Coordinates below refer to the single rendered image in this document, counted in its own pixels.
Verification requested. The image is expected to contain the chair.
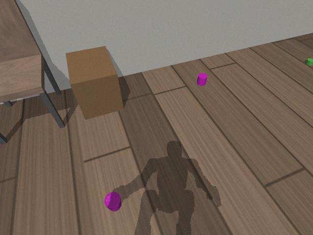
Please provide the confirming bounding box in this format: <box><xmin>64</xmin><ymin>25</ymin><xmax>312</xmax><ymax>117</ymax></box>
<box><xmin>0</xmin><ymin>0</ymin><xmax>65</xmax><ymax>145</ymax></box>

